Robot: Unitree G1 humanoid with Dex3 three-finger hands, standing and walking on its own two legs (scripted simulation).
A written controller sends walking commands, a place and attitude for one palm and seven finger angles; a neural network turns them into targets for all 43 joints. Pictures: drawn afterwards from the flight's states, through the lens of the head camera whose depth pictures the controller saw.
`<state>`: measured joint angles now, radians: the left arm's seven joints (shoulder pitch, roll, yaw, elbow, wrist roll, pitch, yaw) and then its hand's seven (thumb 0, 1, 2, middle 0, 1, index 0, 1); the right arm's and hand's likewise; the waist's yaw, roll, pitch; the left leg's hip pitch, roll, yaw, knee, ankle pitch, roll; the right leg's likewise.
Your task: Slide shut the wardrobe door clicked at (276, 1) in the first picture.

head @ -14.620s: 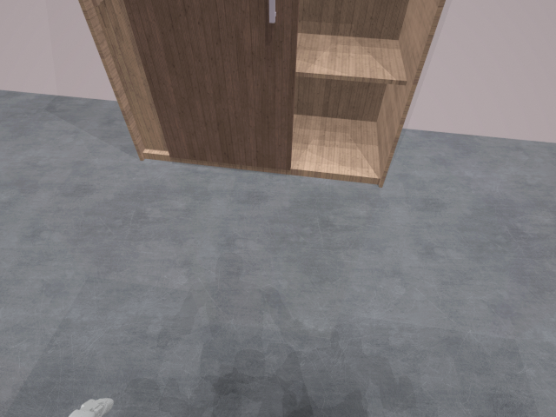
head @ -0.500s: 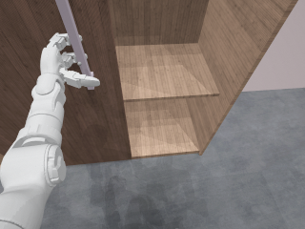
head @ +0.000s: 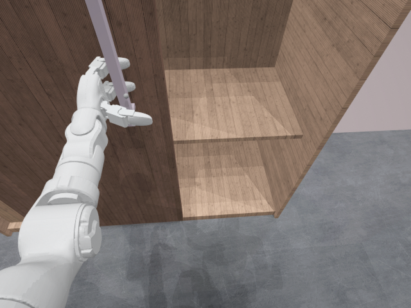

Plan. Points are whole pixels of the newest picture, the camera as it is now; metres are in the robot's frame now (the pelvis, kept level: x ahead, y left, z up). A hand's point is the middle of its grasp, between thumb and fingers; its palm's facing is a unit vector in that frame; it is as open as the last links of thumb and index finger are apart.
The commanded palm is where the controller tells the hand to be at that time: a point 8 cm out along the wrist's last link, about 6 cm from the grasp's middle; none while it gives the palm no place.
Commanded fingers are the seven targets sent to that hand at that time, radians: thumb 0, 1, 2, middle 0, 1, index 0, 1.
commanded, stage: slide the fingers in behind the handle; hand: left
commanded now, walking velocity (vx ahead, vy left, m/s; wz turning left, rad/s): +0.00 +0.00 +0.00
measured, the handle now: (116, 63) +0.54 +0.15 +0.18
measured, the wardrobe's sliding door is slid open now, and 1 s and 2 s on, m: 0.47 0.47 0.47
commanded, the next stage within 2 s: grip the handle and tug to test in 0.92 s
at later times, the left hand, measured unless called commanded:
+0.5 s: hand (131, 94) +0.49 +0.12 +0.15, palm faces +0.05 -1.00 +0.00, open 14.0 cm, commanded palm +0.46 +0.17 +0.14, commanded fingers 0.00 -0.50 0.30 -0.30 -1.20 -0.30 -1.20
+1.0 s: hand (132, 94) +0.49 +0.12 +0.15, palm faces +0.04 -1.00 -0.01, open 14.1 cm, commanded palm +0.47 +0.17 +0.14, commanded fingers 0.00 -0.50 0.30 -0.30 -1.20 -0.30 -1.20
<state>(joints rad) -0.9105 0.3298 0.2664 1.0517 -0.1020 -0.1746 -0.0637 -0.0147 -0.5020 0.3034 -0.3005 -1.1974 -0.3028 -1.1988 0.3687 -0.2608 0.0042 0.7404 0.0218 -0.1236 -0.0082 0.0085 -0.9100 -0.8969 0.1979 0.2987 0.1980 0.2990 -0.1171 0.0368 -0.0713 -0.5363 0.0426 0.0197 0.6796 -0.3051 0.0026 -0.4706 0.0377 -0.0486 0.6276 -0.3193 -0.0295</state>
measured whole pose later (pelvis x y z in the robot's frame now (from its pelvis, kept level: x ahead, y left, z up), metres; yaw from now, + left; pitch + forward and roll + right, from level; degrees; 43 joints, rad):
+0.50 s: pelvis +0.00 +0.00 +0.00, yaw +0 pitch +9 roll -1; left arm -0.92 0.33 0.27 1.07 -0.10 -0.19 -0.03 -0.01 -0.50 0.30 -0.29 -1.20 -0.29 -1.20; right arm 0.40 -0.26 0.00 0.76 0.02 -0.13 0.00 0.01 -0.91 -0.90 0.20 0.30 0.20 0.30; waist -0.13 0.04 -0.07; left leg -0.54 0.05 0.02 0.67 -0.29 0.00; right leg -0.47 0.04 -0.05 0.62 -0.31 -0.03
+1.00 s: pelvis +0.00 +0.00 +0.00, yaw +0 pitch +10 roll -2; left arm -0.95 0.31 0.25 1.10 -0.09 -0.21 -0.01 -0.01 -0.50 0.30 -0.30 -1.20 -0.29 -1.20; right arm 0.39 -0.25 0.00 0.77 0.01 -0.13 0.00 0.01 -0.91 -0.90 0.20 0.30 0.20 0.30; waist -0.13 0.04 -0.07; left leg -0.55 0.04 0.02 0.68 -0.30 0.00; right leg -0.49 0.04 -0.05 0.63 -0.31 -0.03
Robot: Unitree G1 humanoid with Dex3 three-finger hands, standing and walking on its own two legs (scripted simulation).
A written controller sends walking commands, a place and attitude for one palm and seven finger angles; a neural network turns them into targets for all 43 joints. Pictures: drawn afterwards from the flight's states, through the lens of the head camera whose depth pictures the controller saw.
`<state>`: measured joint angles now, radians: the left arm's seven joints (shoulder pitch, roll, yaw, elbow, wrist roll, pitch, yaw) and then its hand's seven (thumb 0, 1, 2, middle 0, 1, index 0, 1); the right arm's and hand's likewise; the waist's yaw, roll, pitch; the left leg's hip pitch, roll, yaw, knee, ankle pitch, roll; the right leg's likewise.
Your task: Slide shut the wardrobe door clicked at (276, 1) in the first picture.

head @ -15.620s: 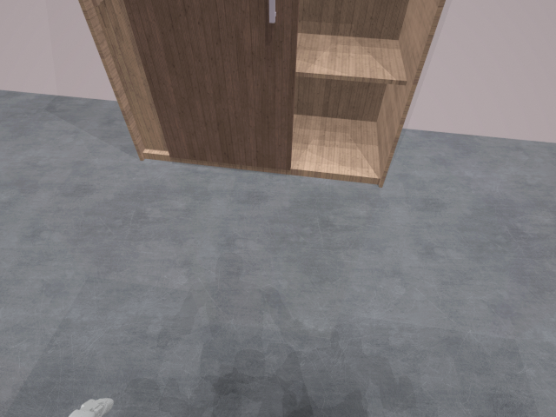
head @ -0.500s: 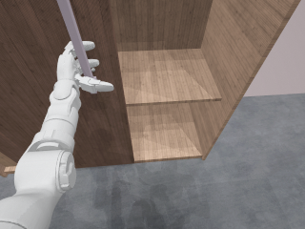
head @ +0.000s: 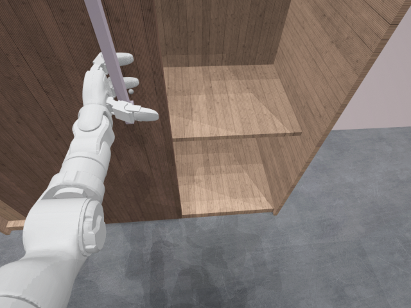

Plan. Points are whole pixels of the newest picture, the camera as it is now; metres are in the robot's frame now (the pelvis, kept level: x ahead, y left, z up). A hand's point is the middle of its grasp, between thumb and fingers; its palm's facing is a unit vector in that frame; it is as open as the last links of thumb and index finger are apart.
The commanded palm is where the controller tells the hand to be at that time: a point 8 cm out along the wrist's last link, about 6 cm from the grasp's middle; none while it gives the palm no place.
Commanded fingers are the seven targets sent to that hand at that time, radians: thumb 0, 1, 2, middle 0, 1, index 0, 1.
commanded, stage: grip the handle and tug to test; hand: left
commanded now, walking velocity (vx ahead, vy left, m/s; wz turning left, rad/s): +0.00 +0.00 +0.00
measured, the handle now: (115, 60) +0.55 +0.15 +0.19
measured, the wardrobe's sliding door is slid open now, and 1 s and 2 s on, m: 0.47 0.47 0.47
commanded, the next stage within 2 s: tug the door sideways, standing still in 1.44 s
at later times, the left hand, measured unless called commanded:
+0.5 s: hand (131, 90) +0.50 +0.12 +0.15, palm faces +0.04 -1.00 +0.00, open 8.8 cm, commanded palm +0.48 +0.17 +0.14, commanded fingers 0.00 0.67 0.80 -0.43 -1.37 -0.43 -1.37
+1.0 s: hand (131, 90) +0.51 +0.12 +0.15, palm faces +0.03 -1.00 +0.01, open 5.0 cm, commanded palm +0.48 +0.18 +0.14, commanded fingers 0.00 0.90 0.90 -0.45 -1.40 -0.45 -1.40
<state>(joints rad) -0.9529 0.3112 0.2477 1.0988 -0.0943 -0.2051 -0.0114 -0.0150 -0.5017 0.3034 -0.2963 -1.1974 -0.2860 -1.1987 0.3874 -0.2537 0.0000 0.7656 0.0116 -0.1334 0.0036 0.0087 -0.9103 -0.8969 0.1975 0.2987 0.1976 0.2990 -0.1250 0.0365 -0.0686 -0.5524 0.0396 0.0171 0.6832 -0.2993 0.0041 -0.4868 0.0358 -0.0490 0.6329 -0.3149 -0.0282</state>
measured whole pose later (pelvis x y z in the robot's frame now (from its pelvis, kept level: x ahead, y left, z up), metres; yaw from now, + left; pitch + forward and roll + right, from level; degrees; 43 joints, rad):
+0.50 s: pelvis +0.00 +0.00 +0.00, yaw +0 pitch +10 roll -2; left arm -0.95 0.33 0.27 1.10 -0.08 -0.20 -0.02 -0.01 0.22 0.61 -0.37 -1.30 -0.38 -1.30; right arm 0.40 -0.26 0.00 0.76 0.01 -0.12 0.00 0.01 -0.91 -0.90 0.20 0.30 0.20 0.30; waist -0.14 0.04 -0.07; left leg -0.56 0.04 0.02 0.68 -0.30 0.00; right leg -0.49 0.04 -0.04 0.63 -0.31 -0.03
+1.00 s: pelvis +0.01 +0.00 +0.00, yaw -1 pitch +10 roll -2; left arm -0.94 0.34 0.30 1.09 -0.08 -0.18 -0.03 0.01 0.80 0.85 -0.45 -1.40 -0.45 -1.40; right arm 0.40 -0.26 0.00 0.75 0.01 -0.11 0.00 0.01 -0.91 -0.90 0.20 0.30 0.20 0.30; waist -0.14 0.04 -0.07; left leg -0.55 0.05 0.03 0.68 -0.31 0.00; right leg -0.49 0.04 -0.03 0.63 -0.32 -0.03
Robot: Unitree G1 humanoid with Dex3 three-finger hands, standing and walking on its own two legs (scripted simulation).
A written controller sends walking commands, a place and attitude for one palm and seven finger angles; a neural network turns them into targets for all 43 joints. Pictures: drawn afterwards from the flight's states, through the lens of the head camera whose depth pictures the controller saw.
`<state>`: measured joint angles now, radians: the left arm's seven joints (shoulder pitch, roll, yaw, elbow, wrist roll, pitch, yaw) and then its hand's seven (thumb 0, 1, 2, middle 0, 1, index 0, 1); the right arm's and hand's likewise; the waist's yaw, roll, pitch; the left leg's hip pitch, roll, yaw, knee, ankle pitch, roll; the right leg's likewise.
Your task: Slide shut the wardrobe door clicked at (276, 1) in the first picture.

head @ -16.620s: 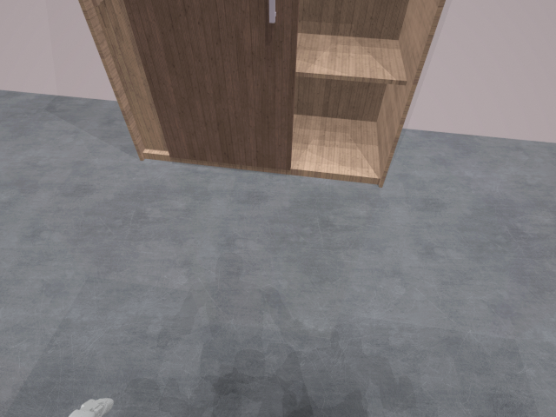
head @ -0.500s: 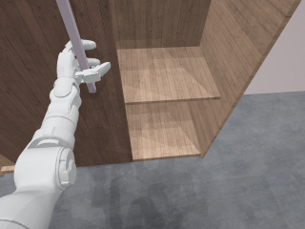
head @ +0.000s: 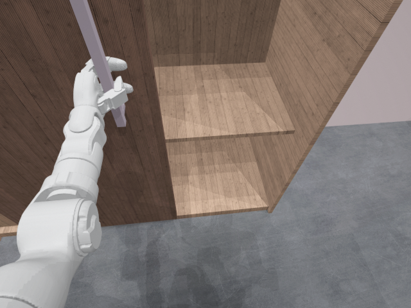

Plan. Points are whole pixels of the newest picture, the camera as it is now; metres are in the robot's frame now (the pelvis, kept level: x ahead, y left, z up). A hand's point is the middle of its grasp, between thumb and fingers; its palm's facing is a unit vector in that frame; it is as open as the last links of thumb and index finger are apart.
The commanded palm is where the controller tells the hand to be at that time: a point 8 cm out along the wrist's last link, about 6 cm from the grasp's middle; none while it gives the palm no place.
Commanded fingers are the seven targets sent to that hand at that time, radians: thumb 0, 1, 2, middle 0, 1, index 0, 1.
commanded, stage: grip the handle and tug to test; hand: left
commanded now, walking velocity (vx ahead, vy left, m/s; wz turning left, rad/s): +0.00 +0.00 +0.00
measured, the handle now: (104, 62) +0.54 +0.16 +0.19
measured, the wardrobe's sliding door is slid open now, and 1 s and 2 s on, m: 0.47 0.47 0.38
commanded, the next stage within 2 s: tug the door sideways, standing still in 0.44 s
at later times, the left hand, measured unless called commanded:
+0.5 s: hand (119, 97) +0.48 +0.13 +0.15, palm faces +0.05 -1.00 +0.02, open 5.3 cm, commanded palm +0.43 +0.18 +0.14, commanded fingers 0.00 0.90 0.90 -0.45 -1.40 -0.45 -1.40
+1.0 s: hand (123, 97) +0.48 +0.13 +0.15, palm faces +0.11 -0.99 -0.03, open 5.5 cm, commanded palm +0.46 +0.13 +0.14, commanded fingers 0.00 0.90 0.90 -0.45 -1.40 -0.45 -1.40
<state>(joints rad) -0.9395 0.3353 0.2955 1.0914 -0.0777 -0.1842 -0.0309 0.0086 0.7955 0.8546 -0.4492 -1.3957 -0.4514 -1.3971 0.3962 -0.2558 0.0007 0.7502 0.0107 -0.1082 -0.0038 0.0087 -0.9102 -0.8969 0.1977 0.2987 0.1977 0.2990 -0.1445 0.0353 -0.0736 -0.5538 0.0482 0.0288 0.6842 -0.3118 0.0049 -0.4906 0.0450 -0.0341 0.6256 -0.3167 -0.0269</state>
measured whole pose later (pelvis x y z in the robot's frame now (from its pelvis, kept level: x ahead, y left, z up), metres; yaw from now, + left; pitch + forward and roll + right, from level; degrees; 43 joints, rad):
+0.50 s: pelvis +0.02 +0.00 +0.01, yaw -2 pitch +8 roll -1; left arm -0.70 0.28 0.28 0.76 -0.12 -0.05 -0.02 0.02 0.78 0.78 -0.36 -1.40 -0.40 -1.40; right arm 0.36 -0.25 -0.01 0.70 0.03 -0.07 0.00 0.01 -0.91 -0.90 0.20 0.30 0.20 0.30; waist -0.12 0.04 -0.09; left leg -0.45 0.05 0.06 0.63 -0.32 0.01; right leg -0.40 0.05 0.00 0.56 -0.31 -0.02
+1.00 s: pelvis +0.00 +0.00 +0.00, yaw +3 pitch +9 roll -2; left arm -0.92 0.23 0.12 1.00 -0.14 -0.14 0.10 0.01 0.78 0.83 -0.35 -1.39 -0.33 -1.40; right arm 0.35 -0.23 -0.01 0.80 0.01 -0.14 0.01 0.01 -0.91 -0.90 0.20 0.30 0.20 0.30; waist -0.08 0.05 -0.06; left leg -0.52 0.02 -0.01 0.68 -0.31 0.00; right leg -0.44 0.02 -0.08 0.62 -0.33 -0.02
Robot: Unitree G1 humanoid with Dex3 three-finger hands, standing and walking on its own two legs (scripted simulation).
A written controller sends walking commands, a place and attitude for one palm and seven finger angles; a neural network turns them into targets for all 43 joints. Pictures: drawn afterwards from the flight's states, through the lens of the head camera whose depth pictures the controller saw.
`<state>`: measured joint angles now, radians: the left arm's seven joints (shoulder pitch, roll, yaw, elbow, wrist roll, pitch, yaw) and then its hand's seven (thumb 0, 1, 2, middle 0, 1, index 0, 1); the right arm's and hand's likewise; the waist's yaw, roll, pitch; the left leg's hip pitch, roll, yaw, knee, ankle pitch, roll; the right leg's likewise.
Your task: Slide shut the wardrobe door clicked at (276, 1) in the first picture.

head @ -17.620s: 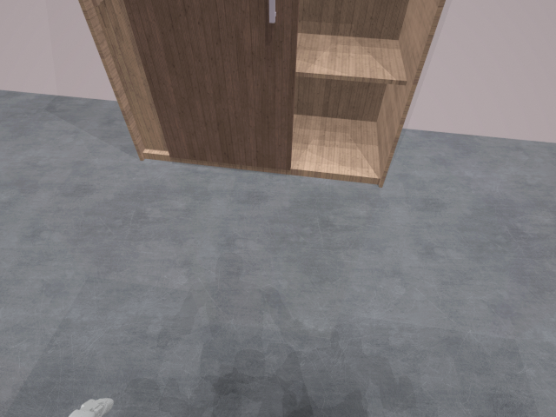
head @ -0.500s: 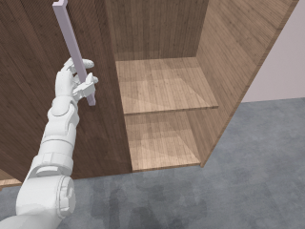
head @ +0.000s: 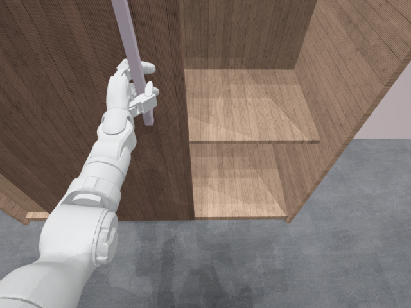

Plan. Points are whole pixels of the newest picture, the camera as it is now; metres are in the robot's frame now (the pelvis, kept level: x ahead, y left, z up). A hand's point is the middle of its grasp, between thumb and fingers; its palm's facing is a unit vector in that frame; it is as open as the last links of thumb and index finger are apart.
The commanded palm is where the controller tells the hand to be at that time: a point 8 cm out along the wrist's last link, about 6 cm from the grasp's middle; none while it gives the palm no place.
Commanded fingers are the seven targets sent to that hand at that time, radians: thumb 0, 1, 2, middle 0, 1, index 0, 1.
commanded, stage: tug the door sideways, standing still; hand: left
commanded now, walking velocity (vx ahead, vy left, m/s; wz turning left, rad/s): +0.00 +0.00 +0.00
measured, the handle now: (138, 63) +0.54 +0.13 +0.18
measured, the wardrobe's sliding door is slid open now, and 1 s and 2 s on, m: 0.47 0.38 0.20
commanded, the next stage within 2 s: step sideways, sliding the door along in 0.30 s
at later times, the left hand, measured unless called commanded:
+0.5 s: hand (175, 98) +0.48 +0.05 +0.14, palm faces -0.03 -1.00 -0.07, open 5.7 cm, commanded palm +0.47 +0.09 +0.15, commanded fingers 0.00 0.90 0.90 -0.45 -1.40 -0.45 -1.40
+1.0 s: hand (193, 98) +0.48 +0.02 +0.14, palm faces -0.04 -0.99 -0.10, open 5.8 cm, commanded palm +0.47 +0.06 +0.15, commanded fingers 0.00 0.90 0.90 -0.45 -1.40 -0.45 -1.40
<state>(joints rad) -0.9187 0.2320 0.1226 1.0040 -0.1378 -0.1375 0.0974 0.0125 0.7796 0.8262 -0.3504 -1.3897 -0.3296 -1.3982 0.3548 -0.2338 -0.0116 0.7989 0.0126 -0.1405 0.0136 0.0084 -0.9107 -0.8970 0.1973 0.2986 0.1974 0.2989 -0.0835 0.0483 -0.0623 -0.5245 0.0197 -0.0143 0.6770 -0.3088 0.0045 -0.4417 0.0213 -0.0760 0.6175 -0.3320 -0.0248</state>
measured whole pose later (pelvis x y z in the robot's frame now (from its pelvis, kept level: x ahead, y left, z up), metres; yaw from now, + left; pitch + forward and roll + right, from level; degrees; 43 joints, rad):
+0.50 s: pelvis +0.00 +0.00 +0.00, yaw -2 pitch +8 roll -1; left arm -0.95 0.18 0.07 0.99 -0.10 -0.15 0.12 0.01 0.76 0.81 -0.37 -1.38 -0.32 -1.40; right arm 0.32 -0.24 0.00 0.80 0.01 -0.15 -0.01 0.01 -0.91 -0.90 0.20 0.30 0.20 0.30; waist -0.08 0.03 -0.03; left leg -0.50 0.03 0.01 0.66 -0.30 0.01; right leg -0.44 0.03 -0.05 0.62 -0.32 -0.02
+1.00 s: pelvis +0.01 -0.07 +0.00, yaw -1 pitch +0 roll +0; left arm -0.89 0.23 0.05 0.79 -0.14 -0.08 0.03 0.00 0.74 0.84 -0.42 -1.36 -0.30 -1.40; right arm 0.20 -0.26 -0.03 0.72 0.01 -0.07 -0.09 0.01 -0.91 -0.90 0.20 0.30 0.20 0.30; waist -0.02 0.03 0.17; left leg -0.30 0.12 0.08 0.67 -0.34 -0.07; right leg -0.38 0.07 0.00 0.78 -0.45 -0.02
